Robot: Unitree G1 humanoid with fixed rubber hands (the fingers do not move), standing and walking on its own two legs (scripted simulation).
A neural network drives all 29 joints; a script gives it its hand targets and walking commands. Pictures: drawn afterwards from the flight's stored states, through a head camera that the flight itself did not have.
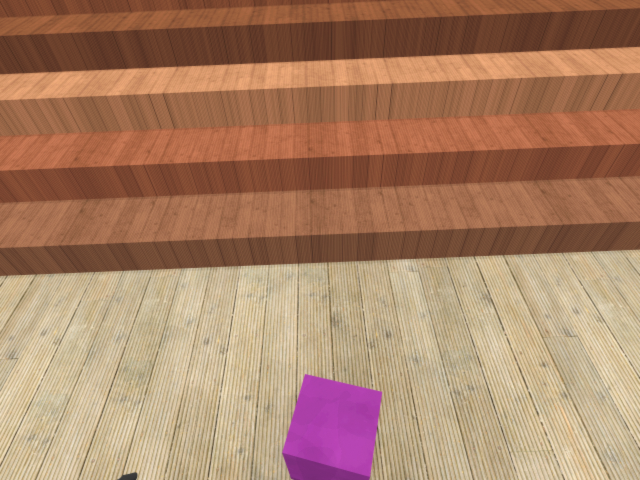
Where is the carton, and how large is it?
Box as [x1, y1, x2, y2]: [282, 374, 381, 479]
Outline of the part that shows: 305,374 282,451 291,478 368,479 370,473 381,392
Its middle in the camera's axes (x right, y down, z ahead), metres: +0.04 +0.54 +1.05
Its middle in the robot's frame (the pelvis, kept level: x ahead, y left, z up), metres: +0.40 +0.02 -0.66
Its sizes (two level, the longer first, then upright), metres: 0.210 0.200 0.250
